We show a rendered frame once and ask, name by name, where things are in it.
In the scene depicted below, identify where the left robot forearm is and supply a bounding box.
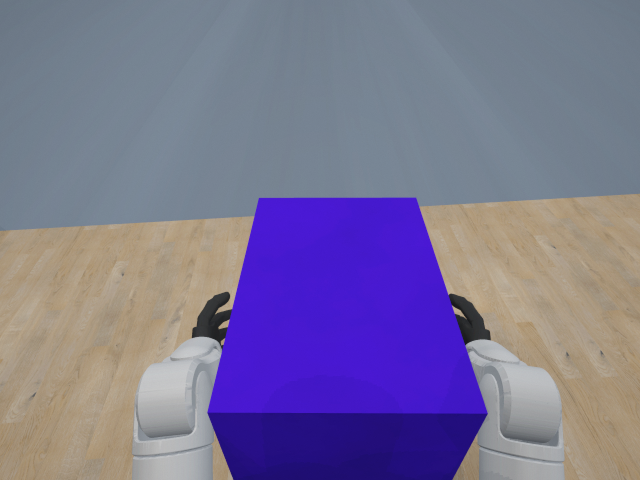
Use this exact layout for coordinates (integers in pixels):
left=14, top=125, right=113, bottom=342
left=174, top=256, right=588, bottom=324
left=132, top=337, right=222, bottom=480

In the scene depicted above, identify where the carton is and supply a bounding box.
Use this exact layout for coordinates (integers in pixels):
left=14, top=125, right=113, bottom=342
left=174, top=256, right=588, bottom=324
left=207, top=198, right=488, bottom=480

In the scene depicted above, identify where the left robot hand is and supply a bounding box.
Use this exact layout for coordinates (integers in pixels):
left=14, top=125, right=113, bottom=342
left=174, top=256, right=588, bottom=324
left=192, top=292, right=232, bottom=349

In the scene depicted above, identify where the right robot hand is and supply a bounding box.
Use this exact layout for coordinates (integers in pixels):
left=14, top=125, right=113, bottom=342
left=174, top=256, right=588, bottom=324
left=449, top=294, right=491, bottom=345

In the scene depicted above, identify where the right robot forearm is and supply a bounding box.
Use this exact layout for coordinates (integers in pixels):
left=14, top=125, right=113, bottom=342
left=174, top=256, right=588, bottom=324
left=465, top=339, right=565, bottom=480

